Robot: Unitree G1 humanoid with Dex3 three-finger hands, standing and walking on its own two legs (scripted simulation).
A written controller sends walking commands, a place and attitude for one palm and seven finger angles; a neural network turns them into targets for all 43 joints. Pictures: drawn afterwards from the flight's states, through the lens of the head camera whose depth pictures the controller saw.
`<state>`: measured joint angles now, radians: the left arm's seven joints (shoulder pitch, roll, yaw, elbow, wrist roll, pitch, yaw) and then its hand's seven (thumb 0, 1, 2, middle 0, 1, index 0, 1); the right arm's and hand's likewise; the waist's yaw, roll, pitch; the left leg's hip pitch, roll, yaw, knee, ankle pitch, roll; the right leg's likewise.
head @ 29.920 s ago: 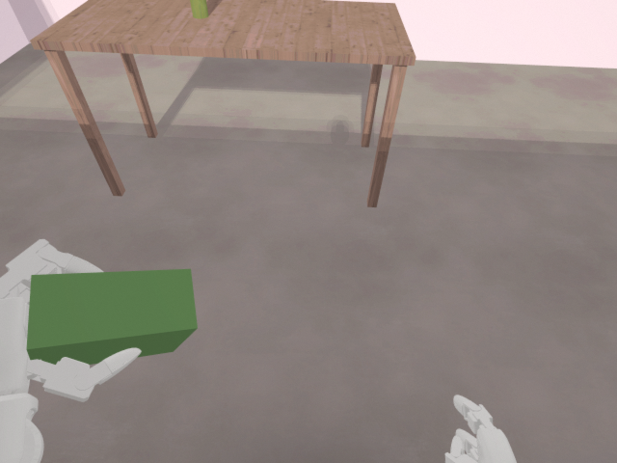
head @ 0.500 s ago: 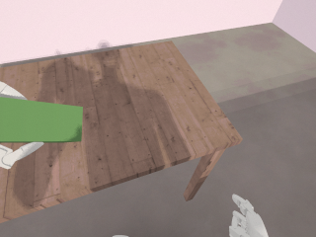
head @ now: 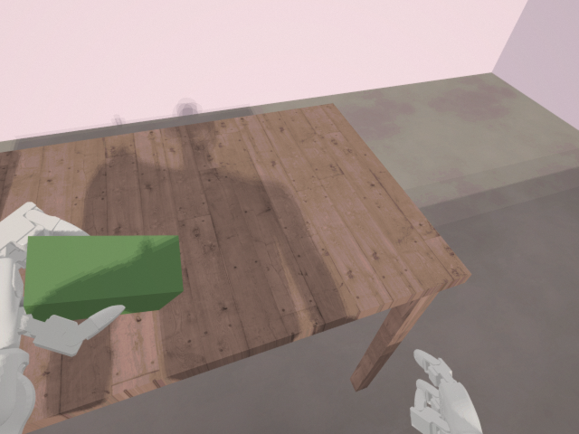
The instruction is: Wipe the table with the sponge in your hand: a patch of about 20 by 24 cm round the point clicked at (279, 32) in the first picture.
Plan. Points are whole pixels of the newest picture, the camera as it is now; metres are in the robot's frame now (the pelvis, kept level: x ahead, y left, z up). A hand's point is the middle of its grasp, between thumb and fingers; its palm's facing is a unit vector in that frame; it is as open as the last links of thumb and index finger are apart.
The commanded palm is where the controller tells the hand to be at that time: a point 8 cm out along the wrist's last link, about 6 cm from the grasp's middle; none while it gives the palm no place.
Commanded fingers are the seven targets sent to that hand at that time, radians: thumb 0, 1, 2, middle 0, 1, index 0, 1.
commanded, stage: come to a stop and stand still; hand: left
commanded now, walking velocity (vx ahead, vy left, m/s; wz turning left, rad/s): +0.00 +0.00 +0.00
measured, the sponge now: (128, 278) +0.24 +0.21 +0.13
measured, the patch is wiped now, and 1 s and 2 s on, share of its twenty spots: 0.00 0.00 0.00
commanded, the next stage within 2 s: look again from close up in 0.34 s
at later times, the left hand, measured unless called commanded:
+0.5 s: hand (63, 280) +0.22 +0.26 +0.15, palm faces +0.36 -0.84 -0.40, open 10.1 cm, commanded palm +0.16 +0.30 +0.17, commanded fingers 0.00 0.10 1.30 -1.20 -1.60 -1.20 -1.60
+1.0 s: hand (56, 263) +0.23 +0.27 +0.17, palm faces +0.35 -0.77 -0.54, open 10.1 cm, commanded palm +0.17 +0.29 +0.18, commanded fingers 0.00 0.10 1.30 -1.20 -1.60 -1.20 -1.60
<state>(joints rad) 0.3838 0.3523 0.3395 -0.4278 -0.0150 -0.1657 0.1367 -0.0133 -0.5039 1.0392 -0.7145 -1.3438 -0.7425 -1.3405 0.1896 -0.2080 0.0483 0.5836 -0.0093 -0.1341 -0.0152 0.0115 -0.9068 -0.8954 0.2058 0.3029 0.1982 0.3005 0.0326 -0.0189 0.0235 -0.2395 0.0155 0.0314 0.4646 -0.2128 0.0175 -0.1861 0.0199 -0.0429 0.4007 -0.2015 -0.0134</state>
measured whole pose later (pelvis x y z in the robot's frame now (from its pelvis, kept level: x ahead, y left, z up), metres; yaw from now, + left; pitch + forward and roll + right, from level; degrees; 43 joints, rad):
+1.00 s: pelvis -0.01 +0.00 +0.00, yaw +0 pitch -3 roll +0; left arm 0.22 0.48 0.38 -0.34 0.01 0.14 -0.02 -0.01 -0.50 1.04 -0.71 -1.34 -0.74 -1.34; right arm 0.17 -0.26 0.05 0.62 0.04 -0.12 -0.03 0.01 -0.91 -0.90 0.21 0.30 0.20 0.30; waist 0.04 0.04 0.02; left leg -0.22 0.00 0.04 0.48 -0.21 0.02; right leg -0.20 0.00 -0.03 0.50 -0.24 -0.02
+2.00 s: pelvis +0.00 -0.02 -0.01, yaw +0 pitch -3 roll +0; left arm 0.28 0.60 0.18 -0.42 0.50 0.29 0.01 -0.01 -0.50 1.04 -0.72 -1.34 -0.75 -1.33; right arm 0.11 -0.26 0.04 0.61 0.05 -0.03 -0.12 0.01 -0.91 -0.90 0.20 0.30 0.20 0.30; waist 0.10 0.10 0.01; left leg -0.22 0.02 0.02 0.53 -0.25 -0.01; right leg -0.20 0.02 -0.05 0.53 -0.28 -0.04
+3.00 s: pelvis +0.00 -0.02 +0.00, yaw +0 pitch -4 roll +1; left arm 0.12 0.57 0.00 -0.29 0.84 0.40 -0.09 -0.01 -0.50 1.04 -0.72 -1.33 -0.75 -1.33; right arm 0.00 -0.26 0.06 0.67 0.04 0.02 -0.06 0.01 -0.91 -0.90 0.20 0.30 0.21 0.31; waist 0.14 0.13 0.02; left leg -0.15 0.01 0.03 0.42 -0.19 0.00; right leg -0.14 0.01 -0.04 0.45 -0.23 -0.04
